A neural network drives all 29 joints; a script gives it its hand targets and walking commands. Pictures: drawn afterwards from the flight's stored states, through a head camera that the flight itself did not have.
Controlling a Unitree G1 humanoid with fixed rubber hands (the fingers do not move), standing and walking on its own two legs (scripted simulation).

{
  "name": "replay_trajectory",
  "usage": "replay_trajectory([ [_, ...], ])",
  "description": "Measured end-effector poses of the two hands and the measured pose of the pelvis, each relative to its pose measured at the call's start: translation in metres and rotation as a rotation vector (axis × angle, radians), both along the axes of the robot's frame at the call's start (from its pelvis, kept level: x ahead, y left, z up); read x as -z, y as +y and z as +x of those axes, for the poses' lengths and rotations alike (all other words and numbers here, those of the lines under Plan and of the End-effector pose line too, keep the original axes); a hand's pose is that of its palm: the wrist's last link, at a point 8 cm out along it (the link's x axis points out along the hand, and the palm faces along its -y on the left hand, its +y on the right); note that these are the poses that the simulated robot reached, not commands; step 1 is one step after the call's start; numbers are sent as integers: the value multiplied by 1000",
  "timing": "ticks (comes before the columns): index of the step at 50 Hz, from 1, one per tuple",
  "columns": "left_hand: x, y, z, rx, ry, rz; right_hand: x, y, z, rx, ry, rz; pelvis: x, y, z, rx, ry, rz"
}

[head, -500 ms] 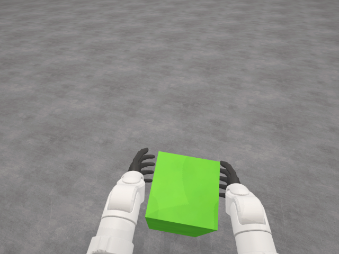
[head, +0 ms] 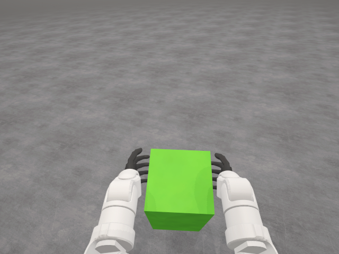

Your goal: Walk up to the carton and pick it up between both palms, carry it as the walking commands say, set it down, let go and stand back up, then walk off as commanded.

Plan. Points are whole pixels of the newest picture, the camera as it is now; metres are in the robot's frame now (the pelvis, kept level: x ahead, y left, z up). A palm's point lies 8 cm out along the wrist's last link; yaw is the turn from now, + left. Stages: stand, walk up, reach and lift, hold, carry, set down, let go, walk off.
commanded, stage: hold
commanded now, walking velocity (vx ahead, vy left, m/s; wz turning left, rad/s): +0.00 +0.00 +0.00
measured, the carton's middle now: (177, 195) +0.31 -0.02 -0.03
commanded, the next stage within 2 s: set down in 0.06 s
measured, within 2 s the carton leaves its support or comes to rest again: neither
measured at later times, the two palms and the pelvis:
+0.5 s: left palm (126, 183) +0.33 +0.12 +0.02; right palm (212, 187) +0.30 -0.12 +0.01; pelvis -0.01 +0.02 -0.01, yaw -1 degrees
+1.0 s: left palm (136, 196) +0.36 +0.10 -0.09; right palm (210, 204) +0.32 -0.13 -0.11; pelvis -0.01 +0.04 -0.05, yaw -2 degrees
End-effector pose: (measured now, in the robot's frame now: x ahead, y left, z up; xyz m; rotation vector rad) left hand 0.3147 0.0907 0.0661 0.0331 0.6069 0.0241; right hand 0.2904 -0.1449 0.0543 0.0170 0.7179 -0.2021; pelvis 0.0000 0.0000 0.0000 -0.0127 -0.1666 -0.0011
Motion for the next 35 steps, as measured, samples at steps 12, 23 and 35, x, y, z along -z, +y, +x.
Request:
replay_trajectory([
  [12, 10, 15, 2, -35, 31, -19, 3, 13, 11, -32, 19, -22, 4, -10, -7, -3, -9, -1],
  [23, 42, 25, 14, -13, 48, 12, 36, 27, 14, 7, 29, -31, 9, 15, -10, 12, 24, -6],
  [35, 97, 16, 25, 26, 51, 3, 103, 22, 7, 66, 26, -10, 21, 41, -8, 44, 175, 10],
])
